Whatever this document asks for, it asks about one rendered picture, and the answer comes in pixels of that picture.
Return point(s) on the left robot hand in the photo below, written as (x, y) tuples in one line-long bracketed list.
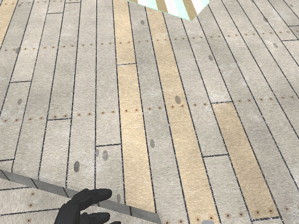
[(69, 213)]

